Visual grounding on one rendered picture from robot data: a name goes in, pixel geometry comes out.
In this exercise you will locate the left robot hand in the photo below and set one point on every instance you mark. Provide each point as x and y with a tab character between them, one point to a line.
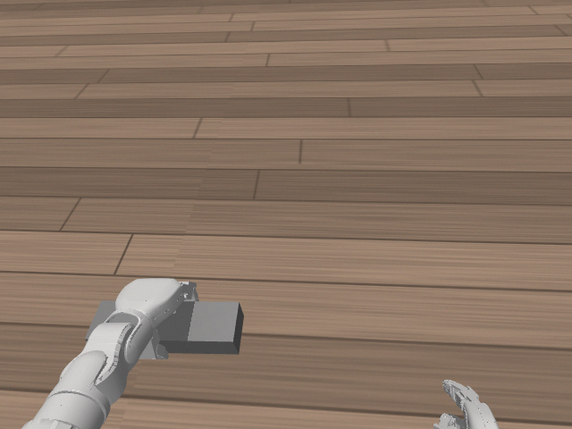
157	299

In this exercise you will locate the right robot hand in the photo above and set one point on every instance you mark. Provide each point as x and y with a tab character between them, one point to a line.
477	415

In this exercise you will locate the carton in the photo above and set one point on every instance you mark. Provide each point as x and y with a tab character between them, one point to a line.
195	327

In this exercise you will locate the left robot arm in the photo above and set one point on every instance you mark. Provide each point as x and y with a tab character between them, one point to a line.
97	377

